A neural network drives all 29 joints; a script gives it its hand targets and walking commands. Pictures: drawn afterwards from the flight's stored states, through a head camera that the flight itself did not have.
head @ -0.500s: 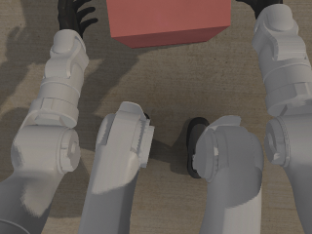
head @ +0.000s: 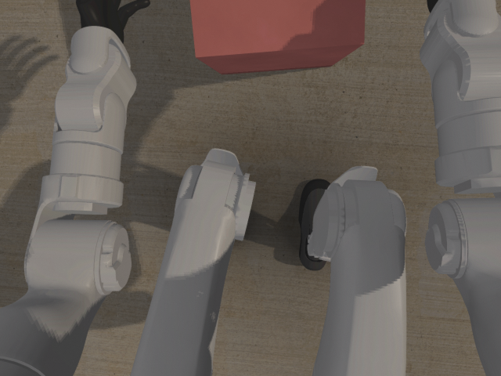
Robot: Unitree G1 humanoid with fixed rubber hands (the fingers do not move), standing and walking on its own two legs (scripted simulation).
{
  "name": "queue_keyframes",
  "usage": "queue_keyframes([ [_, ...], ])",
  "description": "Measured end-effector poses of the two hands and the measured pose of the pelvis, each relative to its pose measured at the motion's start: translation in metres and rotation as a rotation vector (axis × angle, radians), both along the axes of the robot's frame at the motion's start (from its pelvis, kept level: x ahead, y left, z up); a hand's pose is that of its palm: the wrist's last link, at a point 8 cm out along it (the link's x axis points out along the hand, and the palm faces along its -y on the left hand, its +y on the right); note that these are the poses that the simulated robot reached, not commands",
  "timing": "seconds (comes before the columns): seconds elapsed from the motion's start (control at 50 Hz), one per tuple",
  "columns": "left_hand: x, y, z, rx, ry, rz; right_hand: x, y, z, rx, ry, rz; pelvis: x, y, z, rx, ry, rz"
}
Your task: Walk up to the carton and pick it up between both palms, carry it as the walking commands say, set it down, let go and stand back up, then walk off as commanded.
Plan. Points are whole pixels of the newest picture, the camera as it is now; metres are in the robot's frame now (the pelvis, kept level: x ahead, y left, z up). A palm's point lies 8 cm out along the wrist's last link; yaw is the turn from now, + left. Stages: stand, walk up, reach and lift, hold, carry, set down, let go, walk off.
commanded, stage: set down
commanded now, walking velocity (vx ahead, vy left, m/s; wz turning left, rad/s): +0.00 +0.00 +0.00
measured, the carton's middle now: out of the picture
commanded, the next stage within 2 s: let go in 1.00 s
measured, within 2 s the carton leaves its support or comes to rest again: neither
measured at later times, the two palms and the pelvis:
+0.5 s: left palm out of the picture +0.49 +0.23 +0.00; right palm out of the picture +0.55 -0.16 -0.01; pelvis +0.00 +0.00 +0.12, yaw -1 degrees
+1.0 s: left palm out of the picture +0.48 +0.23 +0.13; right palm out of the picture +0.55 -0.17 +0.14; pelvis +0.02 -0.01 +0.23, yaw -1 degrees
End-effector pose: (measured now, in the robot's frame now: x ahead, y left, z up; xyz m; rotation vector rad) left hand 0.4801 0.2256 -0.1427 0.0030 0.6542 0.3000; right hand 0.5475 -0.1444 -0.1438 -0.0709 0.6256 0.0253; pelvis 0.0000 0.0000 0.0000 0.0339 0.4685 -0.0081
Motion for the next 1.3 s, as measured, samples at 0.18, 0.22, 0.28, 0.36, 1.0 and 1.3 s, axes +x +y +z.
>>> queue_keyframes([
  [0.18, 0.005, 0.004, 0.060, 0.002, -0.021, -0.025, 0.008, 0.001, 0.051, -0.029, 0.013, 0.001, 0.005, -0.002, 0.043, -0.006, 0.052, 0.006],
  [0.22, 0.006, 0.001, 0.069, -0.004, -0.039, -0.032, 0.005, -0.004, 0.064, -0.039, -0.012, -0.002, 0.004, -0.002, 0.053, -0.007, 0.035, 0.004],
  [0.28, 0.003, -0.001, 0.075, -0.001, -0.020, -0.031, 0.000, -0.016, 0.076, -0.054, -0.010, -0.011, 0.000, -0.002, 0.067, -0.003, 0.010, -0.004],
  [0.36, 0.001, -0.002, 0.092, -0.003, -0.022, -0.024, -0.004, -0.026, 0.094, -0.055, -0.004, -0.026, -0.003, -0.002, 0.084, -0.005, -0.003, -0.010],
  [1.0, 0.000, 0.005, 0.275, -0.020, 0.017, -0.035, 0.004, -0.028, 0.279, -0.086, 0.066, 0.019, 0.025, -0.006, 0.233, -0.012, -0.003, -0.010],
  [1.3, -0.021, 0.000, 0.308, 0.067, 0.110, -0.224, -0.044, -0.032, 0.305, -0.129, 0.092, -0.060, 0.072, -0.002, 0.276, -0.017, 0.131, -0.013],
])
